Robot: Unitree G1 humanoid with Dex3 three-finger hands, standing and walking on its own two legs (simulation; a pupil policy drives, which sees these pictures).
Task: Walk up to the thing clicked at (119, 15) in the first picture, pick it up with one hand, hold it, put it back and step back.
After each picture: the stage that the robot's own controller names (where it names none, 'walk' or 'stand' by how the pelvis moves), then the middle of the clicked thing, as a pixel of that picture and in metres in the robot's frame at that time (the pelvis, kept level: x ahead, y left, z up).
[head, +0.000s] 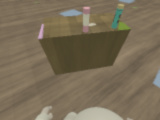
stand; (117, 17) +1.12 -0.27 +0.13
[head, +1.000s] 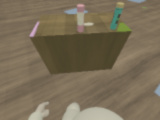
rise first; (116, 17) +1.02 -0.20 +0.16
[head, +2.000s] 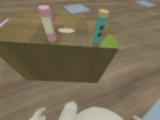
rise first; (99, 28) +0.68 +0.00 +0.17
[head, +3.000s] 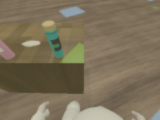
stand; (54, 41) +0.47 +0.27 +0.17
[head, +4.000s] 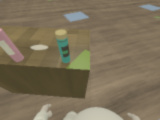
stand; (63, 48) +0.46 +0.22 +0.14
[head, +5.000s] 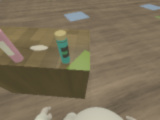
stand; (63, 49) +0.46 +0.22 +0.13
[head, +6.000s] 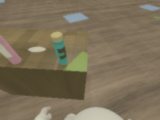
stand; (60, 50) +0.45 +0.24 +0.13
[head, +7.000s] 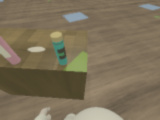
stand; (60, 50) +0.45 +0.24 +0.13
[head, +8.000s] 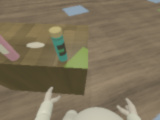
rise first; (59, 46) +0.46 +0.24 +0.14
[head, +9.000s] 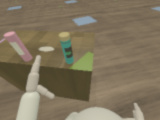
go down; (67, 49) +0.47 +0.23 +0.14
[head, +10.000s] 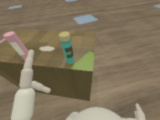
go down; (67, 49) +0.46 +0.22 +0.14
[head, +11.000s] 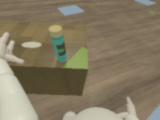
go down; (59, 46) +0.46 +0.21 +0.15
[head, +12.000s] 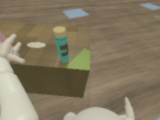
go down; (62, 46) +0.46 +0.21 +0.15
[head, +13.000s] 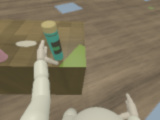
close in; (54, 44) +0.45 +0.23 +0.17
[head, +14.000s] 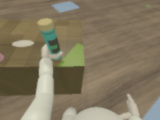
lift; (52, 42) +0.46 +0.23 +0.18
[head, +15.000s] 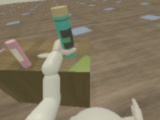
lift; (65, 35) +0.36 +0.15 +0.35
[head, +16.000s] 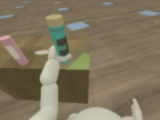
hold; (60, 43) +0.35 +0.18 +0.30
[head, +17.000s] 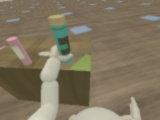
hold; (62, 42) +0.35 +0.17 +0.32
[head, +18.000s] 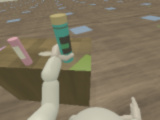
hold; (63, 41) +0.35 +0.17 +0.32
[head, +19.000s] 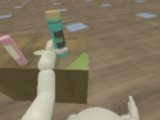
crouch; (57, 36) +0.41 +0.20 +0.31
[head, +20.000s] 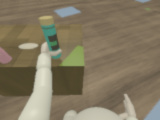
lower; (52, 39) +0.48 +0.23 +0.20
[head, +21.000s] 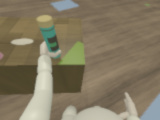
lower; (51, 40) +0.47 +0.23 +0.18
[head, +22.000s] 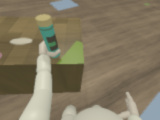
lower; (50, 39) +0.47 +0.24 +0.18
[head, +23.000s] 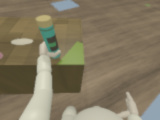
lower; (50, 40) +0.47 +0.24 +0.18
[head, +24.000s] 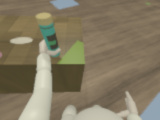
rest; (50, 38) +0.48 +0.24 +0.18
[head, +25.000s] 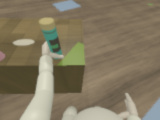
withdraw; (53, 41) +0.46 +0.22 +0.18
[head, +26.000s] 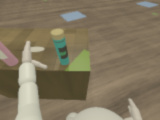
sink last; (61, 49) +0.44 +0.21 +0.17
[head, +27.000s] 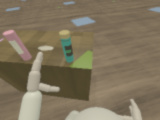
stand; (67, 48) +0.48 +0.22 +0.15
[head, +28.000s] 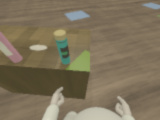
stand; (63, 49) +0.44 +0.22 +0.14
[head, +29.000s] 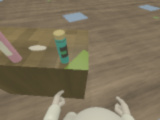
stand; (62, 48) +0.46 +0.22 +0.14
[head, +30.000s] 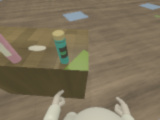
stand; (62, 49) +0.45 +0.23 +0.14
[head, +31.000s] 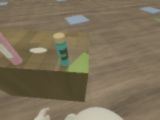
walk; (62, 51) +0.44 +0.22 +0.14
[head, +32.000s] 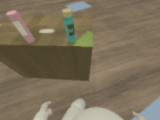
walk; (69, 27) +0.66 +0.22 +0.15
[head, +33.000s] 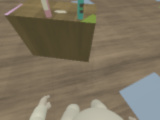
walk; (80, 6) +1.08 +0.17 +0.16
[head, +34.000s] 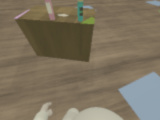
stand; (80, 10) +1.17 +0.21 +0.15
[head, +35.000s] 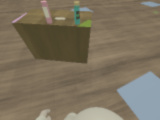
stand; (77, 13) +1.16 +0.22 +0.13
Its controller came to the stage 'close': yes
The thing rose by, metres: 0.20
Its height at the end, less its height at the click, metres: +0.00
